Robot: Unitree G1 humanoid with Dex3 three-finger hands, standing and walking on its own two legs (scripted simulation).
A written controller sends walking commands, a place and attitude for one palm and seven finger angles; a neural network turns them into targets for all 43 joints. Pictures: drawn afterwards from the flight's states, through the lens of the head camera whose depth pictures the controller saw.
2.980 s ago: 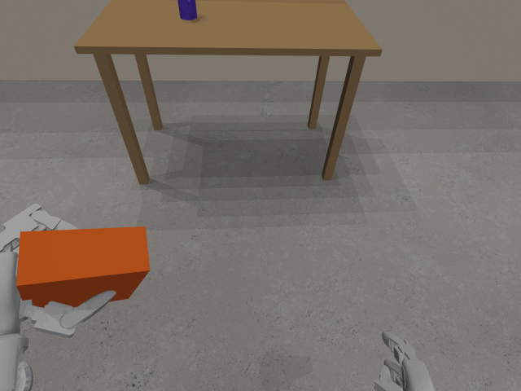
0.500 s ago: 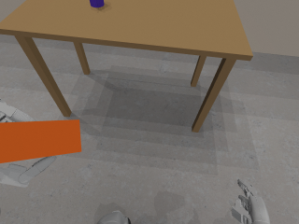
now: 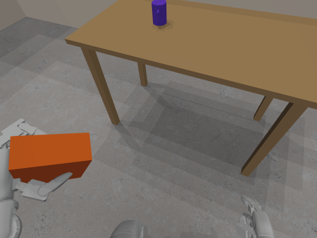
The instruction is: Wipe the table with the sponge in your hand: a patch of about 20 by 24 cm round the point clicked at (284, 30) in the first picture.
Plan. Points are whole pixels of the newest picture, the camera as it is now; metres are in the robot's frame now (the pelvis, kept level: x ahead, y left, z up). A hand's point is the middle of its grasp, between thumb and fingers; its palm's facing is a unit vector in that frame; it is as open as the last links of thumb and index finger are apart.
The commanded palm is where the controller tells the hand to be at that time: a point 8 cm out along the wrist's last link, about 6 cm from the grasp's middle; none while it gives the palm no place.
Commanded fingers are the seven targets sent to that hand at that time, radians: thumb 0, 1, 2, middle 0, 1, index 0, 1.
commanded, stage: walk to a spot facing it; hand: left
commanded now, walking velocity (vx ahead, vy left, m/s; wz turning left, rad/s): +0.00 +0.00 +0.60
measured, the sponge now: (63, 159) +0.23 +0.20 +0.15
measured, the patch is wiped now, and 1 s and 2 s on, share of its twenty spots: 0.00 0.00 0.00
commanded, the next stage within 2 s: none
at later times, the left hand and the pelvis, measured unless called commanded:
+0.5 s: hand out of the picture +0.12 +0.24 +0.18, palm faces +0.58 -0.65 -0.49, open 9.6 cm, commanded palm +0.07 +0.28 +0.18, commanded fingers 0.00 0.10 1.30 -1.20 -1.60 -1.20 -1.60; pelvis +0.00 -0.04 -0.01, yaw +17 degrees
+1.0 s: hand out of the picture -0.03 +0.23 +0.17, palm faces +0.82 -0.43 -0.38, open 9.6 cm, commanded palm -0.10 +0.23 +0.18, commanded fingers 0.00 0.10 1.30 -1.20 -1.60 -1.20 -1.60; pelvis -0.06 -0.09 -0.01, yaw +35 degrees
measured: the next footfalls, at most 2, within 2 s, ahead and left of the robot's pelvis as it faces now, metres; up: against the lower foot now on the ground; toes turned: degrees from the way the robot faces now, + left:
left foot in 0.16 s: +0.07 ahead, +0.13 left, +0.00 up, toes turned +14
right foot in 0.52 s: +0.08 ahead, -0.13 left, +0.00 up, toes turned +13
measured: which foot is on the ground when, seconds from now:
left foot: up 0.00-0.14, down 0.16-0.52, up 0.54-0.90, down 0.92-1.00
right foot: down 0.00-0.18, up 0.20-0.50, down 0.52-0.92, up 0.94-1.00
